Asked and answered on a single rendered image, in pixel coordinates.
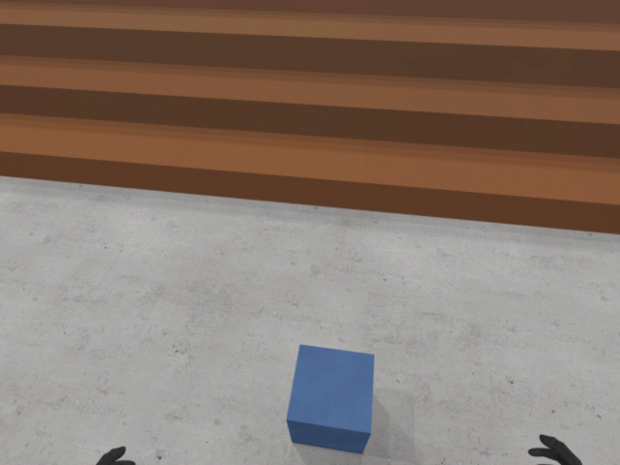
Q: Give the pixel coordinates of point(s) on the robot right hand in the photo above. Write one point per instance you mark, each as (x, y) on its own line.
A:
(557, 451)

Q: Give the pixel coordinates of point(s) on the carton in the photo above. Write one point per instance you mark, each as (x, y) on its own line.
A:
(331, 399)

